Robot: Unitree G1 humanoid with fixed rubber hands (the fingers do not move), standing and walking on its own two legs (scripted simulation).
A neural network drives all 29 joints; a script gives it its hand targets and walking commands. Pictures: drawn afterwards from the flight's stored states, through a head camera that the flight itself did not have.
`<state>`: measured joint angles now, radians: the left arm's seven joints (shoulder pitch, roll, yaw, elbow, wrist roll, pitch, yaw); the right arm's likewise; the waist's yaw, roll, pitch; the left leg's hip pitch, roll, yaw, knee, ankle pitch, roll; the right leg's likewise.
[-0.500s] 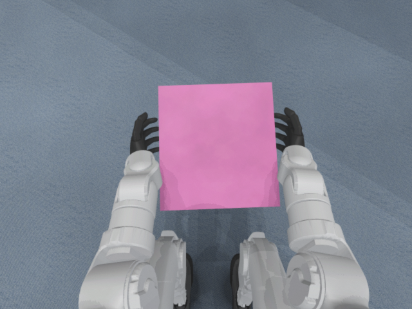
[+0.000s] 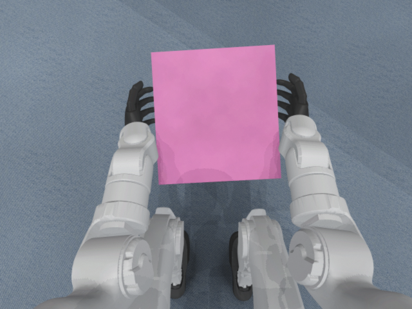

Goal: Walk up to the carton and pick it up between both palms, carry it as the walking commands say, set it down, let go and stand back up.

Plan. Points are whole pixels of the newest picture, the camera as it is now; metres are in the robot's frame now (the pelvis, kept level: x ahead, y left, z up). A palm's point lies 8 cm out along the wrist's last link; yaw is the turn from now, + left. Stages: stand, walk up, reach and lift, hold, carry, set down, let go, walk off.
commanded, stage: set down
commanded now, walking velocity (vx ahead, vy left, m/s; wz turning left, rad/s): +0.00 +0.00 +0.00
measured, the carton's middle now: (215, 122) +0.49 -0.01 -0.17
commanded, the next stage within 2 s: none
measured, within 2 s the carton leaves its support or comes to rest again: rests again in 1.66 s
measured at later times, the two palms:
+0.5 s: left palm (151, 129) +0.48 +0.14 -0.18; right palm (281, 124) +0.49 -0.16 -0.17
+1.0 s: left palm (156, 127) +0.51 +0.14 -0.26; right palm (270, 129) +0.51 -0.16 -0.26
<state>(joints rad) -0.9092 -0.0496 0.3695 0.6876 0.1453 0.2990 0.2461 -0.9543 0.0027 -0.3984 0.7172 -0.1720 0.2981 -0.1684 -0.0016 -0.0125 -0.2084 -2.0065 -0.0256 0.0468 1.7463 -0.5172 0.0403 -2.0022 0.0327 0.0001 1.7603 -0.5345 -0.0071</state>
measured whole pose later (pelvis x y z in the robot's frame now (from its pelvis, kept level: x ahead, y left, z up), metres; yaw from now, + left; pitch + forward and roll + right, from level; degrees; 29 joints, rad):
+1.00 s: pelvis -0.04 +0.00 -0.11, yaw +1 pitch +27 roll +1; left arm -1.49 0.22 0.18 0.97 -0.08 0.25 0.30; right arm -1.47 -0.26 -0.21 0.95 0.04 0.25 -0.23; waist 0.00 0.01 0.52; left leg -2.09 -0.04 0.06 2.14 -0.53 0.04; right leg -2.08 0.03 -0.01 2.16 -0.56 -0.01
